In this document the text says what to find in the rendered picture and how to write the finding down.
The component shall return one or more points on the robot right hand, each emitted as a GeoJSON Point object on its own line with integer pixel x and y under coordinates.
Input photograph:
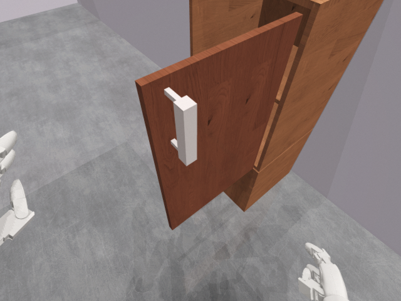
{"type": "Point", "coordinates": [327, 280]}

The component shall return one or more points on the robot left hand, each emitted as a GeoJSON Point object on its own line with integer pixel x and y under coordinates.
{"type": "Point", "coordinates": [15, 220]}

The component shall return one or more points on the handle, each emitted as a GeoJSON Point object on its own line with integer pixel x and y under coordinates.
{"type": "Point", "coordinates": [185, 112]}

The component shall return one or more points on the cupboard door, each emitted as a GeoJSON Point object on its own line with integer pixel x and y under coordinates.
{"type": "Point", "coordinates": [235, 85]}

